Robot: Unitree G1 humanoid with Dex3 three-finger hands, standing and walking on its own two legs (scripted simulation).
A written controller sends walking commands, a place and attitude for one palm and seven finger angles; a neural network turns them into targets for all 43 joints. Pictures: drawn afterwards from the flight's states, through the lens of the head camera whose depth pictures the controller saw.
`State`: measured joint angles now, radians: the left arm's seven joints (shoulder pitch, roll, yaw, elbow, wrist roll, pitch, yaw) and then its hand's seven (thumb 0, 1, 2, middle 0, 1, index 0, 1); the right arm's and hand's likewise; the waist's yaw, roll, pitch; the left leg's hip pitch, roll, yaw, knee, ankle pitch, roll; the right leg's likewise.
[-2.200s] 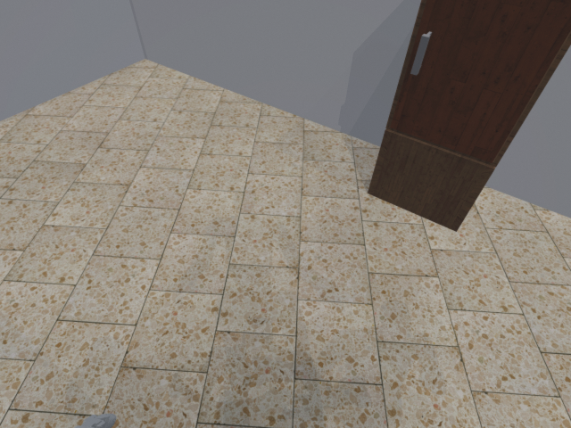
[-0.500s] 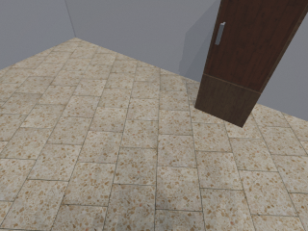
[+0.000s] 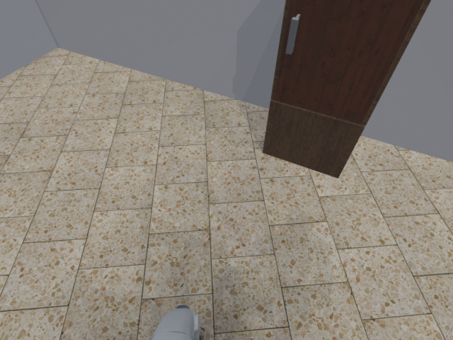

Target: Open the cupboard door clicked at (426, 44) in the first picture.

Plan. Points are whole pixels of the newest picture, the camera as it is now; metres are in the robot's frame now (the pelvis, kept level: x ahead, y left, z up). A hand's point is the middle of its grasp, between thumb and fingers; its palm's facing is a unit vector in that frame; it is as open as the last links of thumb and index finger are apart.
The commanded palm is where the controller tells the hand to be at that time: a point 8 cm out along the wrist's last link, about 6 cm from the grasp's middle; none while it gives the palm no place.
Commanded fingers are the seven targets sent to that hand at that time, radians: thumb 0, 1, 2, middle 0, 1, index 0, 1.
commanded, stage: walk to a spot facing it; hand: left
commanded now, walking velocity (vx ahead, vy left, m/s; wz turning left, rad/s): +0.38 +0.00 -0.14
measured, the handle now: (293, 34) +1.17 -0.16 -0.01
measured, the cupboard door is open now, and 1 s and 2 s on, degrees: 0 0 0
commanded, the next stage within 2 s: take the last steps up to it in 0.56 s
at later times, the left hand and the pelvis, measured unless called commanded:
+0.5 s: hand (145, 249) +0.33 +0.23 -0.17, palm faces -0.10 -0.98 -0.16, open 7.4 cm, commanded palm none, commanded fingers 0.00 0.90 0.90 -0.20 -0.30 -0.20 -0.30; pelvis +0.23 +0.06 +0.00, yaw -10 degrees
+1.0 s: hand (184, 193) +0.50 +0.17 -0.17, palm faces -0.30 -0.93 -0.21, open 7.3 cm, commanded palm none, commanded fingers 0.00 0.90 0.90 -0.20 -0.30 -0.20 -0.30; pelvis +0.39 +0.01 +0.00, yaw -20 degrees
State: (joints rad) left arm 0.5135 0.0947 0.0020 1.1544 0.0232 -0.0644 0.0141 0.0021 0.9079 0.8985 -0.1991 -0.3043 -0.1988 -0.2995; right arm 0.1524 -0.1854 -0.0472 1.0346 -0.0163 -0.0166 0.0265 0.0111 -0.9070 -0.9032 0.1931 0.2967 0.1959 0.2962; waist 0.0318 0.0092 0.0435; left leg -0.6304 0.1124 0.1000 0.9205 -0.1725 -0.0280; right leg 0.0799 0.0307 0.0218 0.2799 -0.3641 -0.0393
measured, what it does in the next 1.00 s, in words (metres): walks ahead, turning right: left foot, then right foot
